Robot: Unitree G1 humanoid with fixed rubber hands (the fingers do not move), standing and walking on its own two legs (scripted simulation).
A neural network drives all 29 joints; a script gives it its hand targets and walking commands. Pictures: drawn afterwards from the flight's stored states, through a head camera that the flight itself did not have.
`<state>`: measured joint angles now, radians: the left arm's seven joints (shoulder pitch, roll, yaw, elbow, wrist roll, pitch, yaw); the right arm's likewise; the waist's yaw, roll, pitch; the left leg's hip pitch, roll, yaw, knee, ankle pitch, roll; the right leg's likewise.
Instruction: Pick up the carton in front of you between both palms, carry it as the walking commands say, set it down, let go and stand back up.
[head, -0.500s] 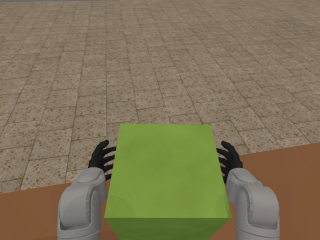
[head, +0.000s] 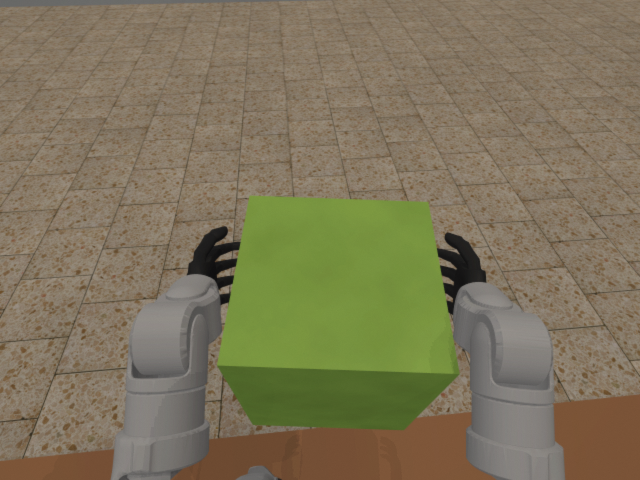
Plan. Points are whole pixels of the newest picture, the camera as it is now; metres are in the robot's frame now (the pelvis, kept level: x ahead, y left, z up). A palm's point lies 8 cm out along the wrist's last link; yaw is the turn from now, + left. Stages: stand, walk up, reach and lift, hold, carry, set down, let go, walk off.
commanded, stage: carry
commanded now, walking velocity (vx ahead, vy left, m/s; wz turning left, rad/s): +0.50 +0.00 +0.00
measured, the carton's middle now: (333, 322) +0.32 +0.01 +0.04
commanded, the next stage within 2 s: none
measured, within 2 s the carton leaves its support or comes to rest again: neither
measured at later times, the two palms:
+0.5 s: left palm (243, 127) +0.69 +0.18 +0.09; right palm (407, 134) +0.69 -0.12 +0.09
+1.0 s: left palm (286, 115) +1.00 +0.14 -0.06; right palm (396, 117) +1.02 -0.15 -0.07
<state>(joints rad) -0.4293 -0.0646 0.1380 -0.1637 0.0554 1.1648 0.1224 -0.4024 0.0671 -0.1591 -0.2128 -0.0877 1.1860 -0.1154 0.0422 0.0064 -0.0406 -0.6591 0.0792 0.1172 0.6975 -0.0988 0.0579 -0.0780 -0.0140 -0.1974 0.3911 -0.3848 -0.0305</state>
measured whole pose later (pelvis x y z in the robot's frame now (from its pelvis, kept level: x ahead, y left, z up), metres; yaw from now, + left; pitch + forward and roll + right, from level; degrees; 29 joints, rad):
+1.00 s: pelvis +0.66 -0.03 -0.11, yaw +1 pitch +6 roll +3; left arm -0.53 -0.06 0.24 0.01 0.03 1.11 0.12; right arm -0.55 0.08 -0.20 0.00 -0.07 1.14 -0.14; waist 0.05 -0.01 0.11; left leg -0.80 0.04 0.03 1.12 -0.25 0.03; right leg -0.26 0.10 -0.09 0.52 -0.37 -0.18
